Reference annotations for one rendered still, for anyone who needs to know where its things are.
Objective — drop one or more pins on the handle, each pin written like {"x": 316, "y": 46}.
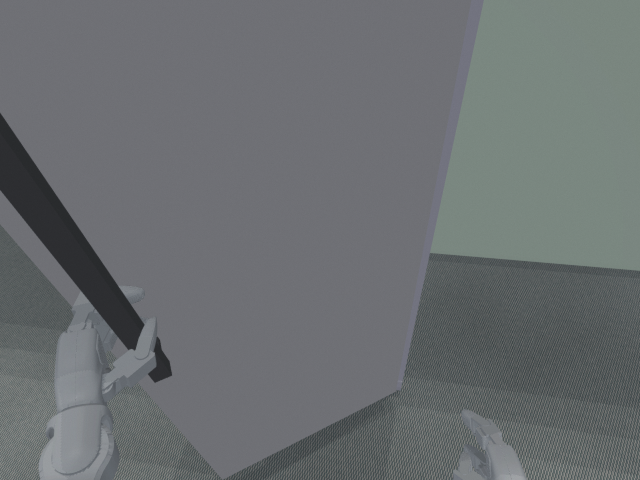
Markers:
{"x": 27, "y": 190}

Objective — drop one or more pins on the left robot forearm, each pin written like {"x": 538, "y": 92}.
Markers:
{"x": 81, "y": 446}

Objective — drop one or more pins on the fridge door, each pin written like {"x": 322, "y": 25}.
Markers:
{"x": 263, "y": 169}

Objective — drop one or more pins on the left robot hand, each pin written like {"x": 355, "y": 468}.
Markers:
{"x": 81, "y": 358}

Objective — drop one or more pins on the right robot hand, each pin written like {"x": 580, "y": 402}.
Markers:
{"x": 500, "y": 462}

